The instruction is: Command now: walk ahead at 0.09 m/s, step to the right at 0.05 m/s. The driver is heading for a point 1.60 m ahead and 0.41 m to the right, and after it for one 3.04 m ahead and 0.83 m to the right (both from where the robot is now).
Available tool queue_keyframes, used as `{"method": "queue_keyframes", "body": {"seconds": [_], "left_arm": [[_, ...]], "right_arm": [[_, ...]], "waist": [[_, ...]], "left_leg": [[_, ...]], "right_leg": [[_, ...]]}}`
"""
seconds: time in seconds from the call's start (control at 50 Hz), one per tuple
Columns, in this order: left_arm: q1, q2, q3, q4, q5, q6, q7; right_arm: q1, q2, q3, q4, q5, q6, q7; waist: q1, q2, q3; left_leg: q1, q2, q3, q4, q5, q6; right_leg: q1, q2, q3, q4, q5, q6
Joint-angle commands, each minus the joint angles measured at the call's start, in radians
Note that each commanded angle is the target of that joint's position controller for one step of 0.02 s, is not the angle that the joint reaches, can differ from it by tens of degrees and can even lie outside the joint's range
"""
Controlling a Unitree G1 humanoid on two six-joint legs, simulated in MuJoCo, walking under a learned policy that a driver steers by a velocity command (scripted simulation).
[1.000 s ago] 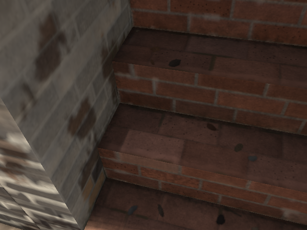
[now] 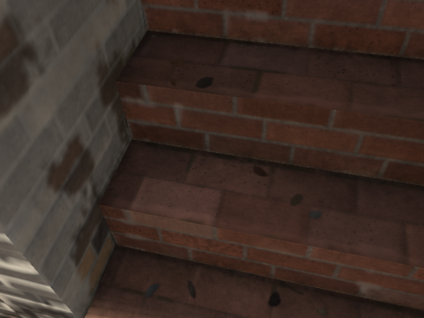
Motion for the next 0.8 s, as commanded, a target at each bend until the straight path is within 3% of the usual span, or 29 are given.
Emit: {"method": "queue_keyframes", "body": {"seconds": [0.02,0.06,0.16,0.18,0.2,0.24,0.28,0.38,0.46,0.48,0.54,0.6,0.62,0.8], "left_arm": [[-0.034,0.147,0.015,-0.055,-0.001,-0.030,0.007],[0.014,0.145,0.012,-0.032,-0.009,-0.036,0.009],[0.015,0.127,0.007,-0.018,-0.015,-0.047,0.007],[-0.037,0.233,0.046,-0.053,0.004,-0.042,-0.015],[-0.047,0.211,0.050,-0.062,0.011,-0.039,-0.020],[-0.043,0.147,0.043,-0.071,0.004,-0.040,-0.025],[-0.047,0.121,0.039,-0.077,0.002,-0.040,-0.027],[-0.072,0.120,0.037,-0.118,0.012,-0.025,-0.023],[-0.070,0.130,0.038,-0.133,0.010,-0.014,-0.015],[-0.058,0.104,0.031,-0.126,0.010,-0.013,-0.017],[-0.067,0.112,0.035,-0.140,0.013,-0.023,-0.030],[-0.080,0.119,0.038,-0.153,0.004,-0.036,-0.038],[-0.078,0.105,0.034,-0.151,0.001,-0.033,-0.034],[-0.065,0.103,0.033,-0.152,0.000,-0.027,-0.017]], "right_arm": [[0.032,-0.083,-0.005,-0.002,0.015,-0.015,0.005],[0.033,-0.074,-0.002,0.011,0.026,-0.021,0.006],[0.050,-0.047,0.003,0.047,0.025,-0.023,0.005],[0.018,-0.132,-0.020,0.029,-0.004,-0.027,-0.007],[0.026,-0.142,-0.025,0.031,-0.007,-0.029,-0.015],[0.057,-0.097,-0.018,0.042,0.002,-0.027,-0.023],[0.066,-0.074,-0.015,0.049,0.003,-0.026,-0.025],[0.059,-0.091,-0.022,0.063,0.002,-0.054,-0.014],[0.052,-0.103,-0.024,0.068,0.001,-0.072,-0.005],[0.055,-0.098,-0.020,0.078,-0.004,-0.062,-0.006],[0.062,-0.100,-0.020,0.083,-0.005,-0.043,-0.004],[0.060,-0.094,-0.016,0.079,-0.007,-0.046,-0.021],[0.065,-0.112,-0.022,0.082,-0.004,-0.045,-0.018],[0.082,-0.087,-0.019,0.080,-0.002,-0.051,-0.008]], "waist": [[0.003,-0.117,-0.053],[0.018,-0.108,-0.054],[0.025,-0.120,-0.043],[0.031,-0.187,-0.017],[0.030,-0.156,-0.055],[0.023,-0.104,-0.088],[0.019,-0.077,-0.091],[0.023,-0.036,-0.066],[0.031,-0.016,-0.030],[0.030,-0.022,-0.033],[0.026,-0.026,-0.019],[0.020,-0.034,-0.021],[0.030,-0.043,-0.015],[0.026,-0.046,-0.039]], "left_leg": [[-0.032,-0.022,0.044,-0.020,0.093,0.011],[-0.036,-0.025,0.046,-0.028,0.090,0.001],[-0.001,-0.019,0.044,-0.056,0.115,-0.011],[-0.059,-0.023,0.020,-0.032,0.113,-0.024],[-0.062,-0.021,0.026,-0.028,0.107,-0.027],[-0.058,-0.011,0.026,-0.034,0.107,-0.037],[-0.054,-0.004,0.026,-0.039,0.109,-0.046],[-0.068,-0.014,0.032,-0.056,0.090,-0.039],[-0.097,-0.022,0.025,-0.078,0.060,-0.024],[-0.089,-0.025,0.028,-0.075,0.053,-0.023],[-0.095,-0.038,0.032,-0.070,0.047,-0.022],[-0.080,-0.039,0.020,-0.070,0.056,-0.019],[-0.096,-0.034,0.022,-0.067,0.070,-0.023],[-0.091,-0.048,0.023,-0.054,0.086,-0.016]], "right_leg": [[0.106,-0.205,0.198,-0.126,0.417,0.020],[0.143,-0.203,0.187,-0.114,0.513,0.047],[0.106,-0.190,0.172,-0.114,0.460,0.051],[0.079,-0.145,0.166,-0.090,0.506,0.071],[0.093,-0.153,0.166,-0.084,0.523,0.070],[0.095,-0.159,0.164,-0.073,0.503,0.054],[0.070,-0.152,0.154,-0.066,0.447,0.037],[0.010,-0.125,0.125,-0.060,0.234,0.017],[-0.020,-0.112,0.116,-0.053,0.099,-0.002],[-0.021,-0.106,0.105,-0.051,0.056,0.005],[-0.049,-0.107,0.103,-0.046,-0.010,0.005],[-0.069,-0.117,0.105,-0.035,0.001,0.013],[-0.055,-0.115,0.094,-0.024,0.020,0.016],[-0.035,-0.122,0.090,0.010,0.106,0.021]]}}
